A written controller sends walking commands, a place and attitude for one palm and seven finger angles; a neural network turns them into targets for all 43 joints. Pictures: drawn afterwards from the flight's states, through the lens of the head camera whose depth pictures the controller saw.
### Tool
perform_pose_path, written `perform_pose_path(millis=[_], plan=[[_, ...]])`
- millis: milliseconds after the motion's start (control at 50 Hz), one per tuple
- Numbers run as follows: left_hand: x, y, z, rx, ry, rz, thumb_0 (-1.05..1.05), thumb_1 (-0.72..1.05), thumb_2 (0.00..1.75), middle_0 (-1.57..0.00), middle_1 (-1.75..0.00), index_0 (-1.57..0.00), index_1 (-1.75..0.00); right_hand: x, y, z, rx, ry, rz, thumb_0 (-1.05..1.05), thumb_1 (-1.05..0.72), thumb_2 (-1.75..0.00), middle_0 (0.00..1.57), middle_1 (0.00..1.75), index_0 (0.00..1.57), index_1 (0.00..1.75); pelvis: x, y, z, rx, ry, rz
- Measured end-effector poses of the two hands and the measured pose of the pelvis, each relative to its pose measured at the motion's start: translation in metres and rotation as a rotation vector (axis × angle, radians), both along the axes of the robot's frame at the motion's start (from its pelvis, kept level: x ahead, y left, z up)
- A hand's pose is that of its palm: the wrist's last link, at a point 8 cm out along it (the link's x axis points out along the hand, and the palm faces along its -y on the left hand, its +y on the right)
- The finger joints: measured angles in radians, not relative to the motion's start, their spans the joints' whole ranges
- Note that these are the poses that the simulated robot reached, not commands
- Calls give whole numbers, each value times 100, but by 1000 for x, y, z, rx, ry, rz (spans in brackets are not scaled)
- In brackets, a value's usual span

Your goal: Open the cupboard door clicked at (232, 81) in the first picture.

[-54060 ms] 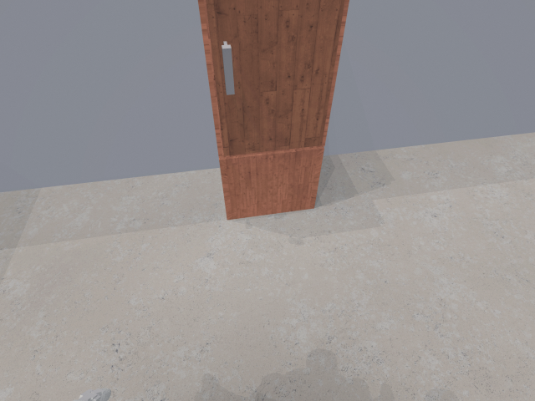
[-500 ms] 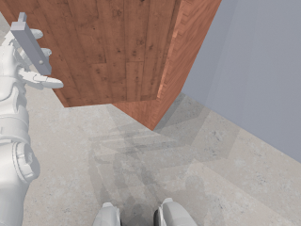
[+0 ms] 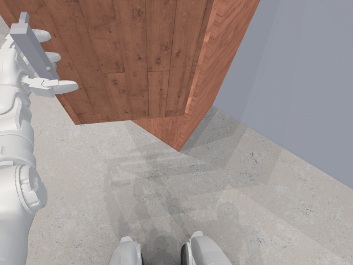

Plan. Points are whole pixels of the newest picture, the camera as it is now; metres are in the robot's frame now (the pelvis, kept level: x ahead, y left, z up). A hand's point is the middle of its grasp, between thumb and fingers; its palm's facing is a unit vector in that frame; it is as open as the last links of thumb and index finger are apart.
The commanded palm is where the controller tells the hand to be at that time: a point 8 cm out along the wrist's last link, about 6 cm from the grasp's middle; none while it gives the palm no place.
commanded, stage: close the thumb around the handle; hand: left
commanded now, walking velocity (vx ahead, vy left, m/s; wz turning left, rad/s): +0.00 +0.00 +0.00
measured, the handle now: (39, 52) +0.56 +0.25 +0.08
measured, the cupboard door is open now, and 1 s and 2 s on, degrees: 43 54 86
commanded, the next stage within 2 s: pull the door open along its arc in 0.48 s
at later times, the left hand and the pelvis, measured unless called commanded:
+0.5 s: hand (48, 72) +0.50 +0.22 +0.09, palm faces +0.09 -1.00 -0.01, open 6.1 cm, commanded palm +0.48 +0.26 +0.08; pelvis +0.00 +0.00 +0.00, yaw +1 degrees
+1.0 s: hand (52, 99) +0.44 +0.21 +0.09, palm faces +0.04 -1.00 +0.00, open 6.4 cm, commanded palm +0.38 +0.26 +0.08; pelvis +0.02 +0.00 +0.02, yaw -1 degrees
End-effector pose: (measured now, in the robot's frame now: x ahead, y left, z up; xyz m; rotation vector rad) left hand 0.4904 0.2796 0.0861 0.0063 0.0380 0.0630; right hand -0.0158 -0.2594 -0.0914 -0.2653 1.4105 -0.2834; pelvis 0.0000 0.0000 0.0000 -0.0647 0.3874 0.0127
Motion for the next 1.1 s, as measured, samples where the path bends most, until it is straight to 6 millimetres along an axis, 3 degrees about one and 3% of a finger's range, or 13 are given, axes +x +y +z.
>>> perform_pose_path(millis=[380,700,840,960,1040,1100], plan=[[-13,-2,3,2,-11,18,1,66,80,-36,-132,-36,-133,20,-2,-1,12,-46,16,0,-90,-89,20,30,20,30,4,-1,3,4,-27,5],[-14,-3,2,1,-13,18,1,67,77,-34,-135,-34,-135,15,-9,-1,0,-43,12,0,-90,-89,20,30,20,30,0,-5,2,8,-22,0],[-29,-6,2,1,-20,9,0,67,73,-33,-135,-34,-135,18,-7,1,21,-62,-9,0,-90,-89,20,30,20,30,6,-5,7,16,-36,-15],[-59,-13,1,-3,-32,-13,0,66,70,-33,-134,-33,-135,44,-4,5,48,-142,-7,0,-90,-89,20,30,20,30,13,-4,14,23,-66,-22],[-89,-24,0,-21,-45,-26,0,64,69,-33,-134,-32,-134,74,-1,10,69,-238,19,0,-90,-89,20,30,20,30,18,-3,18,28,-92,-25],[-112,-38,-1,-60,-59,57,1,63,70,-33,-134,-33,-132,102,3,13,89,-325,60,1,-90,-89,20,30,20,30,19,-2,20,31,-110,-23]])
